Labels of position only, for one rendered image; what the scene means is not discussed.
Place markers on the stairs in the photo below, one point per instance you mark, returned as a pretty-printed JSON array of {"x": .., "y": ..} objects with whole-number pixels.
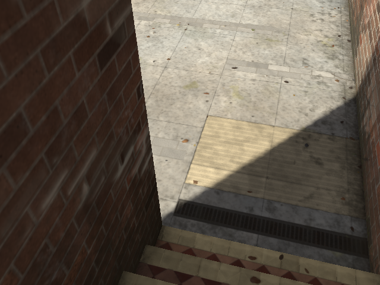
[{"x": 181, "y": 257}]

